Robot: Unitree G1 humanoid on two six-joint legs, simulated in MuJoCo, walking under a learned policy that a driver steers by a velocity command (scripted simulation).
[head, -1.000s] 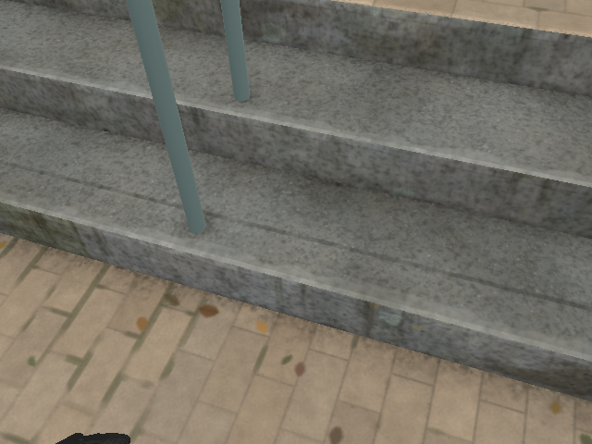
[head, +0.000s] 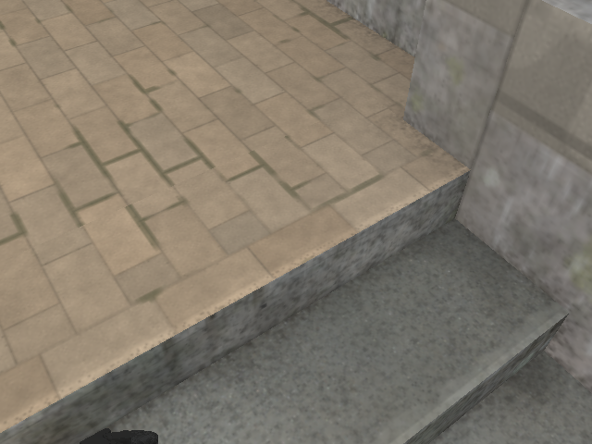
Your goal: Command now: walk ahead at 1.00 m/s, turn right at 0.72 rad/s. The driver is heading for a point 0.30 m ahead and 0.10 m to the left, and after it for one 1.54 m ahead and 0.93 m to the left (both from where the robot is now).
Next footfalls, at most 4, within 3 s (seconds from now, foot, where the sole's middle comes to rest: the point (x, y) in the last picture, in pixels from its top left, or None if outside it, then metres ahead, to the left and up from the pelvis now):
0.30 left None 0.44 0.11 -0.52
1.04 right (295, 248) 0.75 0.00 -0.37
1.56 left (214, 434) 0.45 0.16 -0.52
1.98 right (226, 260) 0.73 0.14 -0.37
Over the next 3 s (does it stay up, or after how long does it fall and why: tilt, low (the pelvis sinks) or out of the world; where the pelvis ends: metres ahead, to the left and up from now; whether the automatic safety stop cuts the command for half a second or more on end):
stays up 0.70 0.25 0.40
